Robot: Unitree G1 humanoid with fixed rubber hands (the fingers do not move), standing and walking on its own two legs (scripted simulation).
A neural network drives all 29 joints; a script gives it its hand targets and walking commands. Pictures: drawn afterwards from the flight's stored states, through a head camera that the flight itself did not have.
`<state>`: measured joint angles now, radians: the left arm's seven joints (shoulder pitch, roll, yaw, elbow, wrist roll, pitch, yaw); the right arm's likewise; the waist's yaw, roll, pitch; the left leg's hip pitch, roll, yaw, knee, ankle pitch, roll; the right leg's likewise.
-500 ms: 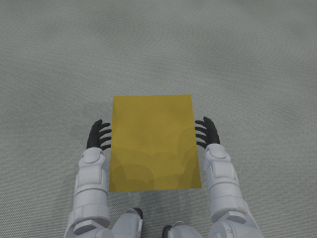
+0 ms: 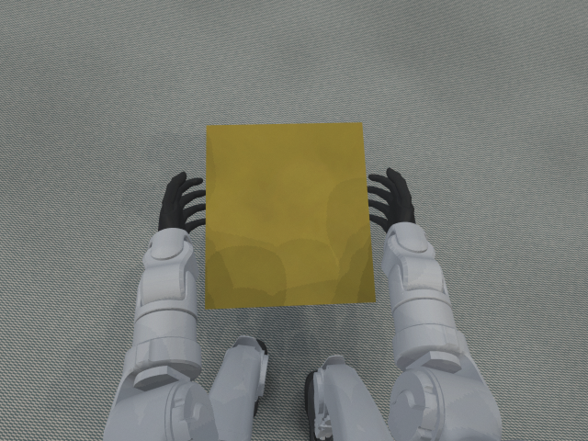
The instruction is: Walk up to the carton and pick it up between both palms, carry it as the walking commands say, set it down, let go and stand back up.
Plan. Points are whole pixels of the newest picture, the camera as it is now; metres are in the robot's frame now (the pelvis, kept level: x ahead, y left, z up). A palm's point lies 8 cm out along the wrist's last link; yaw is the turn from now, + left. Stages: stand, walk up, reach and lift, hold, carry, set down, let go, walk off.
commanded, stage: set down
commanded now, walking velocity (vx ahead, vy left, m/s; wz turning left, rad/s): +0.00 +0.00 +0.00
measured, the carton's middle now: (287, 222) +0.42 +0.04 -0.14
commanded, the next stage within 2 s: none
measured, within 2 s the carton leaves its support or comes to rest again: neither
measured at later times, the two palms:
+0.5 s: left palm (192, 228) +0.40 +0.20 -0.15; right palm (379, 225) +0.43 -0.11 -0.15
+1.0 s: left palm (201, 230) +0.43 +0.20 -0.24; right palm (363, 228) +0.46 -0.11 -0.24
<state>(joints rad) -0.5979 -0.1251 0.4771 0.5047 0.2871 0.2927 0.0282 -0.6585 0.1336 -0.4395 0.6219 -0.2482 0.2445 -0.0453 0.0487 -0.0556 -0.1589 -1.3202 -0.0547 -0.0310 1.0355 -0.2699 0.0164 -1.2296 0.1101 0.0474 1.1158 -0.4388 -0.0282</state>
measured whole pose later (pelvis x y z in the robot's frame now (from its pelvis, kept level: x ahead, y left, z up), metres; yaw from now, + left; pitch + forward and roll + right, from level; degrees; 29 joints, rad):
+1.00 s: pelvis -0.03 +0.00 -0.15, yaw -3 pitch +44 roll -2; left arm -0.94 0.02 0.47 0.68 0.20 0.30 0.10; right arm -1.01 0.01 -0.39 0.79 -0.15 0.24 -0.16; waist 0.07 -0.06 -0.16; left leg -1.99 -0.07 -0.05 1.63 -0.41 -0.01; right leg -1.88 0.17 0.01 1.71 -0.59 -0.01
